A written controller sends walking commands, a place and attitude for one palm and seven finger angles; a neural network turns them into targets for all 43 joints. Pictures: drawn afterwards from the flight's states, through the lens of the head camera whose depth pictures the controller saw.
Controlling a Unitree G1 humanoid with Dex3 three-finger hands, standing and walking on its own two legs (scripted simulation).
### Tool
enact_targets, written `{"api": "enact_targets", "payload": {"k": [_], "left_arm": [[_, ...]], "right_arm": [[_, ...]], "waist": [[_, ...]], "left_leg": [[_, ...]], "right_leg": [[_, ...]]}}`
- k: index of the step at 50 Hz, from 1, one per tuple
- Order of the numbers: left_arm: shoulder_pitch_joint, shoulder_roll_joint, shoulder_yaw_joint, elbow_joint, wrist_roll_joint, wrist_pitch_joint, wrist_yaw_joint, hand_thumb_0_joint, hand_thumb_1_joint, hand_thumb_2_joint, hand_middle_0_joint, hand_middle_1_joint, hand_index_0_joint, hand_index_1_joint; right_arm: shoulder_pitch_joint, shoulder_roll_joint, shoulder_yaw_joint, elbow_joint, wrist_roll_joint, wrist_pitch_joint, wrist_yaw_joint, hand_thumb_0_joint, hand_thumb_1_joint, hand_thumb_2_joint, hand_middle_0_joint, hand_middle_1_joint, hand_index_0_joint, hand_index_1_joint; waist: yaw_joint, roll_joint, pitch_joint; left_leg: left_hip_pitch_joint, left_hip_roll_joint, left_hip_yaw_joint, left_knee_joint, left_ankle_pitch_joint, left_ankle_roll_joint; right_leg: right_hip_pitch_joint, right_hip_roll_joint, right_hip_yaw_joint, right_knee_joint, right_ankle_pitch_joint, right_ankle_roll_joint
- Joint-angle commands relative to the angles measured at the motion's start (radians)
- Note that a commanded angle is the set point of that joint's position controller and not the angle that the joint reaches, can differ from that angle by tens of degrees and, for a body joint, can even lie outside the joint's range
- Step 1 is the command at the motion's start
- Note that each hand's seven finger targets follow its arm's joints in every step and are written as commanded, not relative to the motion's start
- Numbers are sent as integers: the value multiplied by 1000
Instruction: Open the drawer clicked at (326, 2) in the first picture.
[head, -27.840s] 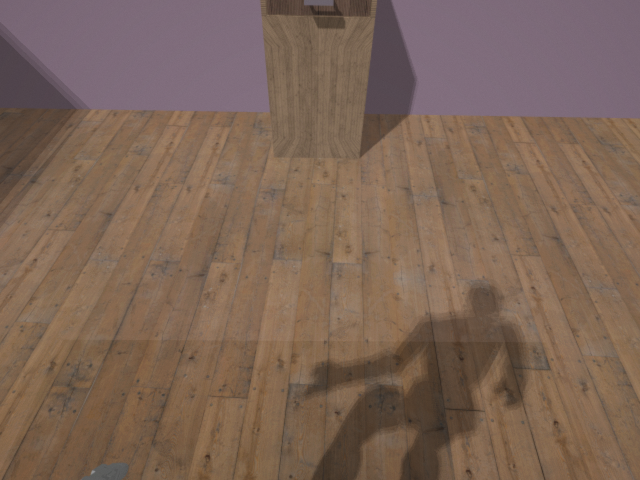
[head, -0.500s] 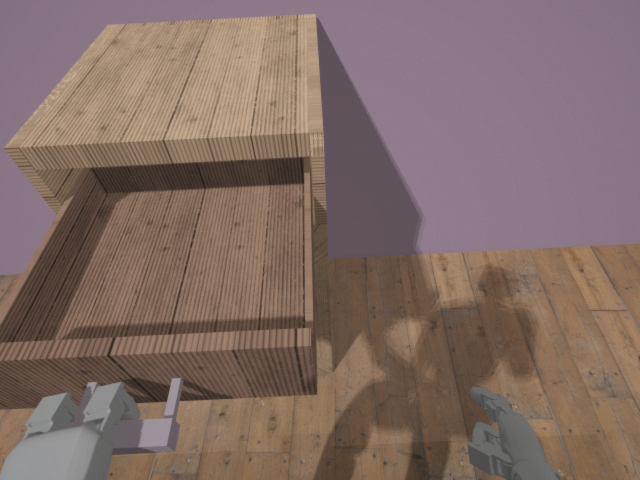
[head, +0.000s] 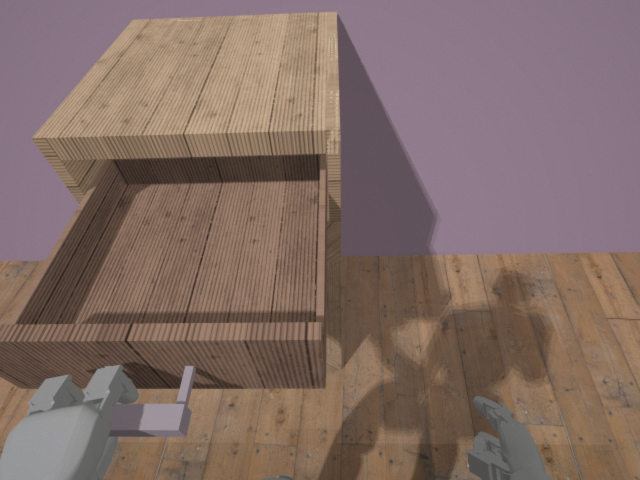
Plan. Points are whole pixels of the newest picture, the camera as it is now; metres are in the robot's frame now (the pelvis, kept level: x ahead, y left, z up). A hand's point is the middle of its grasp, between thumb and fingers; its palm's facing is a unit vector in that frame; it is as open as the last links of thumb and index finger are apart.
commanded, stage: open the thumb to release the handle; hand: left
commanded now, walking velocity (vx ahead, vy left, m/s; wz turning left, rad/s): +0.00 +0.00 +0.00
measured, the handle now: (141, 397) +0.19 +0.23 +0.04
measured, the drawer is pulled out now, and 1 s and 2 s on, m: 0.30 0.30 0.30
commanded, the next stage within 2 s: lift the hand off the handle in 0.24 s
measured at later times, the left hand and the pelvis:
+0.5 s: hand (109, 449) +0.14 +0.25 +0.02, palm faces -0.01 -0.10 -1.00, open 13.8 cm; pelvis +0.00 +0.00 +0.00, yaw +0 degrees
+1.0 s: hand (90, 432) +0.15 +0.26 +0.06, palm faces +0.02 -0.08 -1.00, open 13.4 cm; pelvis +0.00 +0.00 +0.01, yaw +1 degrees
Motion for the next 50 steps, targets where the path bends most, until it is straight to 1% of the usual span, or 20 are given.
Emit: {"api": "enact_targets", "payload": {"k": [1,4,5,7,9,10,12,14,15,16,17,19,20,24,27,32,35,39,45,50], "left_arm": [[18,174,129,-182,9,-13,42,0,-80,480,-330,-1245,-330,-1245],[9,206,177,-183,16,-21,58,0,-290,390,-315,-1222,-315,-1222],[33,162,137,-165,19,-18,60,0,-360,360,-310,-1215,-310,-1215],[11,154,129,-164,11,-19,59,0,-500,300,-300,-1200,-300,-1200],[-23,186,156,-167,3,-16,59,0,-500,300,-300,-1200,-300,-1200],[-11,148,122,-147,3,-10,55,0,-500,300,-300,-1200,-300,-1200],[-47,159,123,-157,7,-15,49,0,-500,300,-300,-1200,-300,-1200],[-23,185,145,-165,8,-14,49,0,-500,300,-300,-1200,-300,-1200],[5,145,107,-151,8,-7,45,0,-500,300,-300,-1200,-300,-1200],[-29,167,118,-164,6,-7,43,0,-500,300,-300,-1200,-300,-1200],[-25,87,26,-175,3,-2,33,0,-500,300,-300,-1200,-300,-1200],[-52,139,68,-196,13,-4,31,0,-500,300,-300,-1200,-300,-1200],[-32,116,43,-186,22,1,32,0,-500,300,-300,-1200,-300,-1200],[-51,180,113,-187,45,8,54,0,-500,300,-300,-1200,-300,-1200],[-66,130,77,-156,34,24,54,0,-500,300,-300,-1200,-300,-1200],[-133,126,54,-143,24,36,36,0,-500,300,-300,-1200,-300,-1200],[-157,159,75,-193,22,39,30,0,-500,300,-300,-1200,-300,-1200],[-151,193,100,-279,-1,31,12,0,-500,300,-300,-1200,-300,-1200],[-111,171,88,-284,-16,34,-14,0,-500,300,-300,-1200,-300,-1200],[-135,189,100,-326,-39,43,-47,0,-500,300,-300,-1200,-300,-1200]], "right_arm": [[-123,-107,-39,-169,-7,-53,-2,0,-900,-900,200,300,200,300],[-128,-107,-41,-169,-8,-50,-7,0,-900,-900,200,300,200,300],[-120,-101,-45,-166,-3,-51,-8,0,-900,-900,200,300,200,300],[-123,-102,-47,-167,0,-52,-5,0,-900,-900,200,300,200,300],[-126,-107,-41,-166,-4,-51,-8,0,-900,-900,200,300,200,300],[-123,-103,-46,-164,3,-55,-13,0,-900,-900,200,300,200,300],[-122,-105,-47,-162,2,-59,-17,0,-900,-900,200,300,200,300],[-122,-106,-41,-163,-4,-58,-12,0,-900,-900,200,300,200,300],[-119,-102,-45,-163,3,-58,-13,0,-900,-900,200,300,200,300],[-126,-106,-40,-166,-1,-56,-9,0,-900,-900,200,300,200,300],[-124,-103,-40,-175,0,-62,-5,0,-900,-900,200,300,200,300],[-120,-107,-38,-176,-7,-63,-1,0,-900,-900,200,300,200,300],[-118,-103,-41,-176,-1,-62,-3,0,-900,-900,200,300,200,300],[-124,-100,-31,-180,-7,-54,2,0,-900,-900,200,300,200,300],[-123,-99,-38,-177,3,-51,-3,0,-900,-900,200,300,200,300],[-121,-101,-37,-168,8,-58,-14,0,-900,-900,200,300,200,300],[-128,-97,-34,-168,12,-65,-22,0,-900,-900,200,300,200,300],[-136,-98,-24,-178,6,-79,-24,0,-900,-900,200,300,200,300],[-140,-97,-24,-168,17,-86,-20,0,-900,-900,200,300,200,300],[-146,-98,-22,-174,24,-92,-26,0,-900,-900,200,300,200,300]], "waist": [[-2,-39,-110],[12,-27,-128],[2,-5,-104],[-3,-16,-91],[-1,-30,-117],[-11,-19,-86],[-12,-21,-100],[4,-4,-136],[-3,-3,-108],[-3,-14,-112],[-18,-13,-95],[-7,-25,-122],[-12,-13,-98],[10,-12,-130],[-7,-23,-97],[-19,-30,-88],[-9,7,-106],[5,-4,-150],[-5,10,-50],[-2,3,-45]], "left_leg": [[175,-36,8,-99,236,35],[171,-40,11,-99,222,33],[166,-37,14,-100,217,35],[160,-37,10,-100,199,36],[168,-41,8,-98,192,35],[153,-38,10,-105,179,39],[161,-38,9,-103,183,40],[185,-39,11,-103,210,35],[169,-38,12,-107,207,38],[172,-39,8,-107,198,34],[168,-36,4,-113,193,40],[189,-33,3,-110,212,37],[180,-31,4,-113,208,40],[190,-37,10,-107,214,30],[170,-34,8,-113,197,34],[181,-32,6,-128,180,37],[214,-34,8,-144,185,37],[270,-36,10,-150,234,38],[267,-30,6,-187,222,35],[301,-29,7,-221,220,35]], "right_leg": [[-15,4,7,-167,311,-11],[-5,2,20,-169,308,-13],[-8,5,-3,-163,305,-12],[-19,6,-6,-169,273,-11],[-22,3,7,-175,259,-10],[-17,5,-8,-176,259,-8],[-19,5,-4,-179,259,-8],[-14,4,5,-175,271,-13],[-2,7,-11,-173,281,-11],[-21,4,-4,-177,254,-10],[-20,6,-20,-176,248,-9],[-28,7,-5,-175,249,-13],[-24,10,-16,-174,255,-14],[-27,8,6,-171,257,-19],[-16,11,-12,-175,261,-12],[-15,10,-15,-193,236,-7],[14,8,-6,-213,226,-11],[47,-3,10,-234,274,-10],[57,0,-7,-269,258,-5],[96,-6,-9,-306,249,0]]}}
